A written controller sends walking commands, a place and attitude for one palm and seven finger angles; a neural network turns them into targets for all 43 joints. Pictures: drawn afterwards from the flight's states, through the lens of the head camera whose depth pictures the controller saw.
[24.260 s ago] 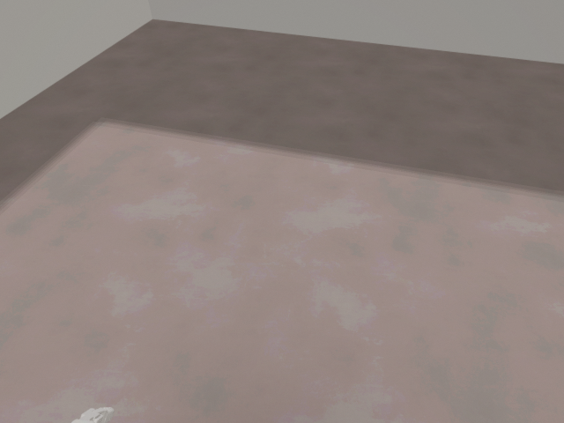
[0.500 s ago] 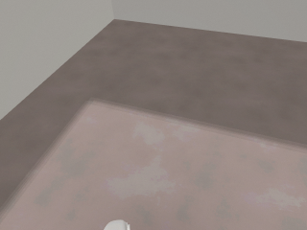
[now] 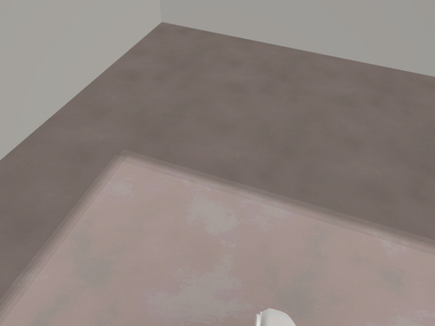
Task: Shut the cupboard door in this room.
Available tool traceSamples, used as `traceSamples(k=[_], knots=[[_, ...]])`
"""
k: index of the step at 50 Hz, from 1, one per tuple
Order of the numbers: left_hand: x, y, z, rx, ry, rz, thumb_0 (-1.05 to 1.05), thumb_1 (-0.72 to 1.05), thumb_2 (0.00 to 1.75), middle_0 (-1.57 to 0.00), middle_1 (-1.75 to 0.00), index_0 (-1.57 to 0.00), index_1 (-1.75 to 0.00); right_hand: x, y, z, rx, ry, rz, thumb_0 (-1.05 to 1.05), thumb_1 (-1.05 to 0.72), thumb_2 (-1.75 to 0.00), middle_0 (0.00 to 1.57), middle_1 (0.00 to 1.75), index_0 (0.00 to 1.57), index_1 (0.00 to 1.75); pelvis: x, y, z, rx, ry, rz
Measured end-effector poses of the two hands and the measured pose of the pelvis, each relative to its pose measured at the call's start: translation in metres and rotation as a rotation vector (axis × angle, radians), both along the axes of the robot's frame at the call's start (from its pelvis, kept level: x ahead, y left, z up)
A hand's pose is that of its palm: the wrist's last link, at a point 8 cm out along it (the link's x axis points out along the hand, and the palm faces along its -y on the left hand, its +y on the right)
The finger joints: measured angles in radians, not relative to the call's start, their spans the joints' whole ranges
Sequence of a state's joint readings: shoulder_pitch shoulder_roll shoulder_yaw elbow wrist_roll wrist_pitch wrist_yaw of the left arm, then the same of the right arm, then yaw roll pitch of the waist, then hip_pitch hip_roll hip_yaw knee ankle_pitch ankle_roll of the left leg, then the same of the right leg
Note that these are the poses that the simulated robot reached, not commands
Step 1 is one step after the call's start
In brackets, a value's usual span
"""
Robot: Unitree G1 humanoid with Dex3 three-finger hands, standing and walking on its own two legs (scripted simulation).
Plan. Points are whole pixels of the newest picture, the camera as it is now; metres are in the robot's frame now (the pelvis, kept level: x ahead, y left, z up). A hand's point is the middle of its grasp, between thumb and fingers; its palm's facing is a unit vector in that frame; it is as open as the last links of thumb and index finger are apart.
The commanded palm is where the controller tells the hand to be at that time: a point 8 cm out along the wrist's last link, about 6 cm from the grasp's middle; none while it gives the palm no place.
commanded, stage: walk around to get in front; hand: left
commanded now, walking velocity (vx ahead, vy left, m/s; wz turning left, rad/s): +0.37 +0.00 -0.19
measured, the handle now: out of the picture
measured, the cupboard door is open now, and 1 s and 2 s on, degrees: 78 78 78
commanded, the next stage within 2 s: walk to a spot facing it in 0.56 s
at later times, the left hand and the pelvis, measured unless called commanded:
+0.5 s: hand (178, 259) +0.29 +0.11 -0.16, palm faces +0.02 -0.97 -0.25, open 7.1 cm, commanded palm none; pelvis +0.22 -0.08 +0.00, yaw -2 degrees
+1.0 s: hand (160, 222) +0.39 +0.17 -0.19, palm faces +0.26 -0.94 -0.21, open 7.4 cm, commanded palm none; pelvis +0.39 -0.03 -0.01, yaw +12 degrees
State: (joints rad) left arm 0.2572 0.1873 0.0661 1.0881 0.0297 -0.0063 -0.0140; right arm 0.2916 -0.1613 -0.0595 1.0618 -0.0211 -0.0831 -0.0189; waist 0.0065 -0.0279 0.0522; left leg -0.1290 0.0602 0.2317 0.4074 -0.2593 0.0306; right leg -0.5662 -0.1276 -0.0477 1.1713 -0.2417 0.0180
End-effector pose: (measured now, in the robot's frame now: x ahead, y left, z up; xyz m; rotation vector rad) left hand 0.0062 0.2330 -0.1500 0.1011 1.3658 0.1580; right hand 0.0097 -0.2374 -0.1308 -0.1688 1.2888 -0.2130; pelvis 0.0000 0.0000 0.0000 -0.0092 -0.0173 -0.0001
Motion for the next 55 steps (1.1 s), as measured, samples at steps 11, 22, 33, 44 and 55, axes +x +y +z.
traceSamples(k=[11, 22, 33, 44, 55], knots=[[0.220, -0.042, 0.011, 0.043, -0.212, -0.175, 0.00, 0.91, 0.90, -0.19, -0.30, -0.20, -0.30, -0.024, 0.003, -0.023, 0.124, 0.292, -0.182, 0.00, -0.92, -0.89, 0.20, 0.30, 0.20, 0.29, 0.106, -0.036, -0.014, 0.036, 0.011, -0.054], [0.278, -0.083, 0.017, 0.080, -0.210, -0.087, -0.02, 0.95, 0.90, -0.20, -0.30, -0.21, -0.30, 0.151, -0.059, -0.034, 0.126, 0.132, -0.102, 0.01, -0.91, -0.89, 0.20, 0.30, 0.20, 0.29, 0.197, -0.082, -0.010, 0.028, -0.008, -0.041], [0.253, -0.083, 0.007, 0.034, 0.002, 0.055, -0.01, 0.92, 0.90, -0.20, -0.30, -0.20, -0.30, 0.363, -0.071, -0.007, 0.059, -0.096, 0.097, 0.00, -0.92, -0.89, 0.19, 0.29, 0.20, 0.29, 0.289, -0.075, -0.003, -0.009, 0.008, 0.053], [0.280, -0.055, -0.023, -0.033, 0.161, 0.202, 0.00, 0.91, 0.90, -0.20, -0.30, -0.20, -0.30, 0.499, -0.008, -0.015, 0.023, -0.147, 0.274, 0.00, -0.91, -0.89, 0.20, 0.30, 0.20, 0.29, 0.370, -0.029, -0.024, -0.011, 0.000, 0.151], [0.427, 0.000, 0.012, 0.119, -0.199, 0.204, 0.00, 0.91, 0.90, -0.20, -0.30, -0.20, -0.30, 0.507, -0.016, -0.014, 0.032, -0.045, 0.287, 0.00, -0.92, -0.89, 0.20, 0.30, 0.21, 0.30, 0.400, -0.036, -0.011, 0.003, 0.015, 0.260]])
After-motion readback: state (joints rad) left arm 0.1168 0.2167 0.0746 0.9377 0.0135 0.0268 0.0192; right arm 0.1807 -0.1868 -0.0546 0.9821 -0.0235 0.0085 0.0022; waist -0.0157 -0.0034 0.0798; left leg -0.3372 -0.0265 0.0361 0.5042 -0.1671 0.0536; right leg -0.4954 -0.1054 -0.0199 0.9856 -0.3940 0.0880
